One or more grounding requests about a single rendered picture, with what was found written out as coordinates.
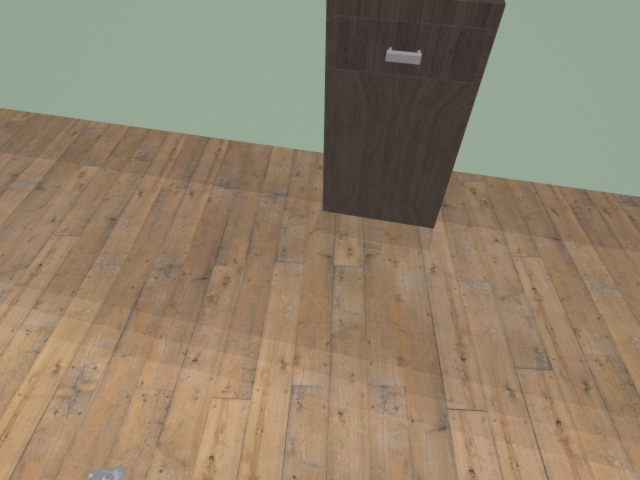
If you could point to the handle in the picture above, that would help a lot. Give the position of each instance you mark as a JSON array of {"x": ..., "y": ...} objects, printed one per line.
[{"x": 403, "y": 57}]

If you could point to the cabinet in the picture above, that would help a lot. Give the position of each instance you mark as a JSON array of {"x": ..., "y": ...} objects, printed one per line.
[{"x": 391, "y": 141}]

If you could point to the drawer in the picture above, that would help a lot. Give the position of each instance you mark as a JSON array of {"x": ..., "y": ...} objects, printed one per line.
[{"x": 449, "y": 52}]

